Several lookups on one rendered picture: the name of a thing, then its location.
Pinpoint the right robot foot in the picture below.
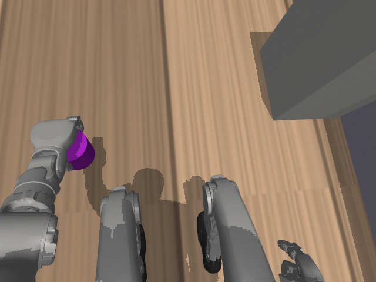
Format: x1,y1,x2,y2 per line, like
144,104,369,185
197,211,221,274

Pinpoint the right robot hand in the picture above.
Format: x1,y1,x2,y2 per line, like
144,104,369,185
278,240,325,282

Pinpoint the left robot arm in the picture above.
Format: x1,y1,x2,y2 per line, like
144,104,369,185
0,146,68,282

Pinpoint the left robot hand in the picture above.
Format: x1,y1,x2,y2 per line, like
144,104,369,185
30,116,84,172

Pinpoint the mug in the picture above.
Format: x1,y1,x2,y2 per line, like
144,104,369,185
66,130,95,170

